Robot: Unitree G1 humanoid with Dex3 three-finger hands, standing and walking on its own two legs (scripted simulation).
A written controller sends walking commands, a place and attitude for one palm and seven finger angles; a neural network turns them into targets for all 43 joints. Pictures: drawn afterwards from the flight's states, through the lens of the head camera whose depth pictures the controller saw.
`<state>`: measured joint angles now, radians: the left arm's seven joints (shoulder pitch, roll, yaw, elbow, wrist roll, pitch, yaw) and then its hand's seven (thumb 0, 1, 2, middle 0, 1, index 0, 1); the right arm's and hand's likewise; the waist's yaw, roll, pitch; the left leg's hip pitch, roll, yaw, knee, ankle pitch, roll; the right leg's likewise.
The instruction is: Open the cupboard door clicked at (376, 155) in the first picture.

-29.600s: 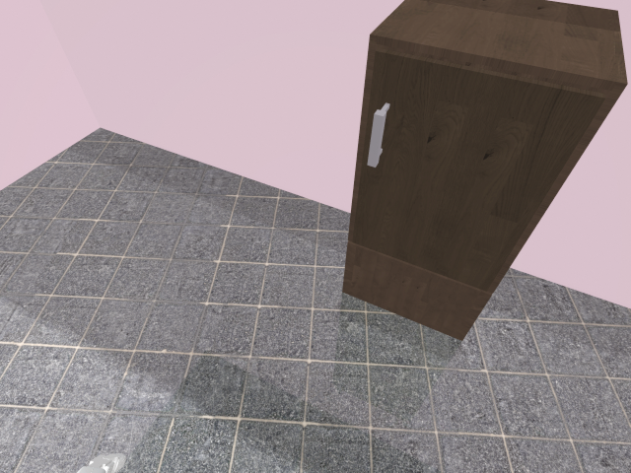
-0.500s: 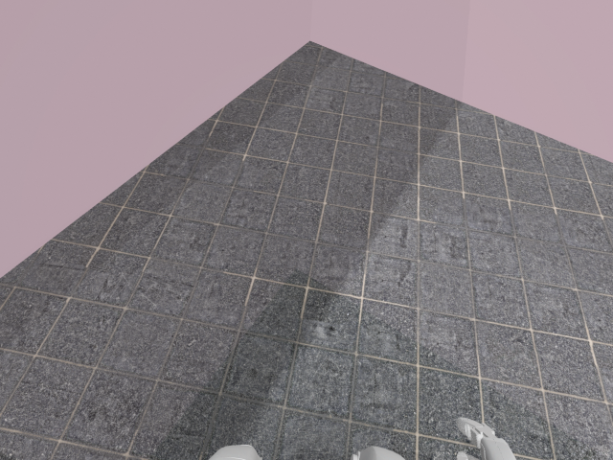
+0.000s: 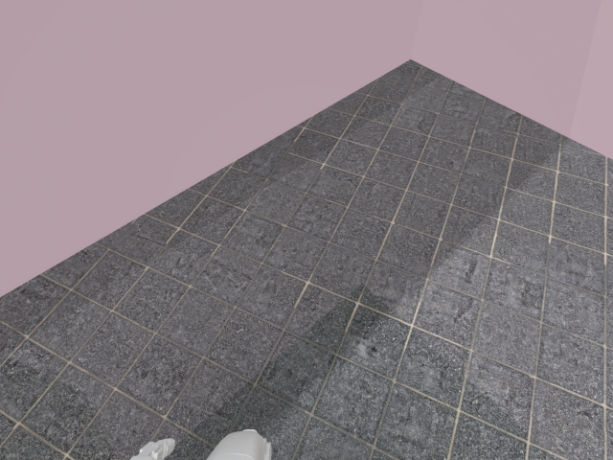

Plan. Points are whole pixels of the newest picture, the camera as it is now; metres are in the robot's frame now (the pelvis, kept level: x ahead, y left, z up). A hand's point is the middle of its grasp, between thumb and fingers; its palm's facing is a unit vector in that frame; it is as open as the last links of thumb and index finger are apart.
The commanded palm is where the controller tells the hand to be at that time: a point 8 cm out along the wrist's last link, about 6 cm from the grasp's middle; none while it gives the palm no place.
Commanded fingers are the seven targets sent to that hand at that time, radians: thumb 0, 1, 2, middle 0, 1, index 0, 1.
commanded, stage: turn to face it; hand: left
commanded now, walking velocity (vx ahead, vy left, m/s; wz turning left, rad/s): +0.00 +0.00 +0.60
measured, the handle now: out of the picture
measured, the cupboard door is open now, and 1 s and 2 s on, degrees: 40 40 40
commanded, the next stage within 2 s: none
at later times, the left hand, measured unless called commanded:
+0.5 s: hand out of the picture +0.05 +0.23 -0.16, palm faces +0.30 -0.91 -0.28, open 7.4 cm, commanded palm none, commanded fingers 0.00 0.90 0.90 -0.20 -0.30 -0.20 -0.30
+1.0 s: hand out of the picture -0.08 +0.20 -0.19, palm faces +0.61 -0.75 -0.24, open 7.4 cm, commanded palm none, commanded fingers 0.00 0.90 0.90 -0.20 -0.30 -0.20 -0.30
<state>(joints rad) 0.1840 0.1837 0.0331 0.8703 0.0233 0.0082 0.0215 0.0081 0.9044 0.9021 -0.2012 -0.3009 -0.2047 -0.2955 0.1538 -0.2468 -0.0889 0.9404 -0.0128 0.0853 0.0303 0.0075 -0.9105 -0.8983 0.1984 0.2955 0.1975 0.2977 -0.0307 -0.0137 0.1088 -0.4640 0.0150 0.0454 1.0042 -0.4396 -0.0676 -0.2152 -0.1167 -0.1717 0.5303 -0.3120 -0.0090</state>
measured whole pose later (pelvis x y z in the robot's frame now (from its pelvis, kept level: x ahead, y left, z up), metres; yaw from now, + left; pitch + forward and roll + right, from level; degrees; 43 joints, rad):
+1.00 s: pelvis +0.01 -0.01 -0.02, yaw +37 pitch +1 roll +0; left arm 0.21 0.26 0.08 0.92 0.02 0.07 0.02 0.01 0.91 0.90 -0.20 -0.30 -0.20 -0.30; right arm 0.12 -0.22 -0.06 0.89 -0.02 0.03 0.01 0.00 -0.91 -0.90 0.20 0.30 0.20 0.30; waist 0.01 -0.07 0.10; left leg -0.33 -0.01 0.04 0.64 -0.32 0.03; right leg -0.42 -0.13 -0.09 1.03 -0.54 0.07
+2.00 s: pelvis +0.04 -0.03 -0.01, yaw +70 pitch +1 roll +0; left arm 0.15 0.24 0.06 0.88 0.01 0.04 0.01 0.01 0.91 0.90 -0.20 -0.30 -0.20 -0.29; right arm 0.17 -0.20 -0.05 0.92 -0.03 0.05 0.00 0.00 -0.90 -0.90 0.20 0.30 0.20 0.30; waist -0.01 0.01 0.09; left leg -0.32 -0.03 -0.08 0.52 -0.23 0.00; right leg -0.36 -0.04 -0.03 0.75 -0.41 0.06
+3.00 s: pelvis +0.09 +0.10 +0.00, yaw +85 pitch -2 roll +1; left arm 0.18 0.13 0.05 0.97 0.01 -0.06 0.00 0.00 0.91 0.90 -0.20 -0.30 -0.20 -0.30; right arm 0.38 -0.17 -0.05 1.14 -0.02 0.01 0.00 0.01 -0.91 -0.90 0.20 0.30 0.20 0.30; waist -0.02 0.03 0.07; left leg -0.36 0.00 0.03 1.08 -0.36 0.03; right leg -0.26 -0.05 -0.16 0.55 -0.27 -0.05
